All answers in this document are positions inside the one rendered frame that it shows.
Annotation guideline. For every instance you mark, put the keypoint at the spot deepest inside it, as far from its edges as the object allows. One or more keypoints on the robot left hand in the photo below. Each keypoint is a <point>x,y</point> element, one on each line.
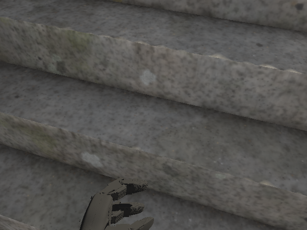
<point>101,211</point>

